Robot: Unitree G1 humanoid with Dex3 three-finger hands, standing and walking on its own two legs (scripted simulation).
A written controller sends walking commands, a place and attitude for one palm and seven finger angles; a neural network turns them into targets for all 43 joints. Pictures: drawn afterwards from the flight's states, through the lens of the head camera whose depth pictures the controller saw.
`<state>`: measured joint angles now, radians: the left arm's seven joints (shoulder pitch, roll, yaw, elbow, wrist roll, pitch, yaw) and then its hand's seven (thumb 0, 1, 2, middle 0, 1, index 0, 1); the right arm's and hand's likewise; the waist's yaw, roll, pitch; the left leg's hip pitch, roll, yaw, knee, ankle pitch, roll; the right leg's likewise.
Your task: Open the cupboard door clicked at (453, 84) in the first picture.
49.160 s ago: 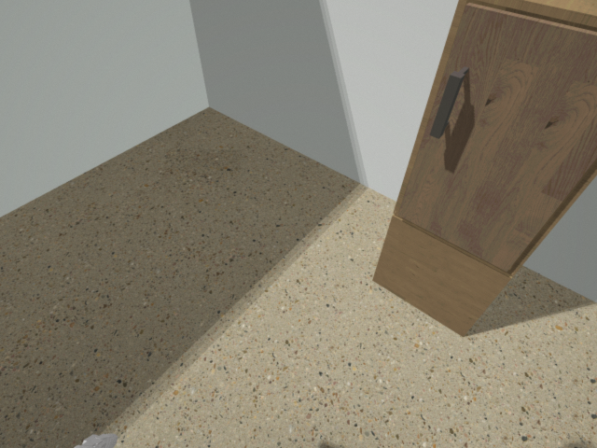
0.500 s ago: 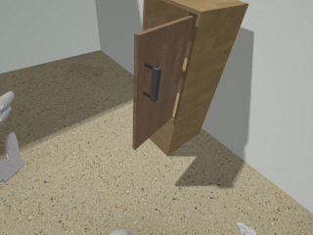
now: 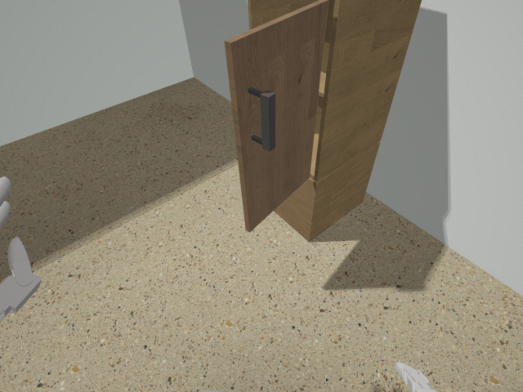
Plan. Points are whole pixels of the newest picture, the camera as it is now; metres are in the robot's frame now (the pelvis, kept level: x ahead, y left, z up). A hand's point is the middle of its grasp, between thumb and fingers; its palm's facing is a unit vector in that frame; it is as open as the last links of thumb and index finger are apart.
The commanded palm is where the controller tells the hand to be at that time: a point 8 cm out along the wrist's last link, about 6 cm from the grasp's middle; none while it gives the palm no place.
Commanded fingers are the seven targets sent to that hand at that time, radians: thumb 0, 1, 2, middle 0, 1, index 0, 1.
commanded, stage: stop stepping back and stand still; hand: left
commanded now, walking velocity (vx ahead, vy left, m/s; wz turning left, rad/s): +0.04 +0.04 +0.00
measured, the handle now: (261, 119) +0.67 +0.05 +0.07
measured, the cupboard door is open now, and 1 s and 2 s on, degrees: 100 100 100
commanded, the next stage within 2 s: let the arm hang, fingers relaxed in 0.48 s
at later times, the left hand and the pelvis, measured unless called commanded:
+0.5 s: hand (51, 256) +0.23 +0.27 +0.16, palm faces +0.37 -0.79 -0.50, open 7.4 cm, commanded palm +0.17 +0.32 +0.18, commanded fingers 0.00 0.90 0.90 -0.20 -0.30 -0.20 -0.30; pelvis +0.03 +0.02 +0.00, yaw +0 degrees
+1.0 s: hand out of the picture +0.01 +0.22 -0.17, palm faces +0.04 -0.98 -0.20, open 7.0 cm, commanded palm none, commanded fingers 0.00 0.90 0.90 -0.20 -0.30 -0.20 -0.30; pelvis +0.01 +0.04 +0.01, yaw +2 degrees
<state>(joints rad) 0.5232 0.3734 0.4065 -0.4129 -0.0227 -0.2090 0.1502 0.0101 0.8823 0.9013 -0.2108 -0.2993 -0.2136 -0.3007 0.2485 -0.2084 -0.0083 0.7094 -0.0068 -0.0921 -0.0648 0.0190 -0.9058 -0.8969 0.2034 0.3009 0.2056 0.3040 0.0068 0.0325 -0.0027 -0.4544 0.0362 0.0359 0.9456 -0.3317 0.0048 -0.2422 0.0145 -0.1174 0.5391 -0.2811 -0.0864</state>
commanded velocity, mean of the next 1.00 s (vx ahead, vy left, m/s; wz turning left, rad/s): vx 0.00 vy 0.00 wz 0.00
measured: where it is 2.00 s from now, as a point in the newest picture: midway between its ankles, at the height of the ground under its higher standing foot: outside the picture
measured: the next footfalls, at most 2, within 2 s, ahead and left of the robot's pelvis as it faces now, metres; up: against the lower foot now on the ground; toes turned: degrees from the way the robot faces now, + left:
left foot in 0.12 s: +0.09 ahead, +0.14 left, +0.00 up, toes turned +4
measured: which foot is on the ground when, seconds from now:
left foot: up 0.00-0.10, down 0.12-1.00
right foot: down 0.00-1.00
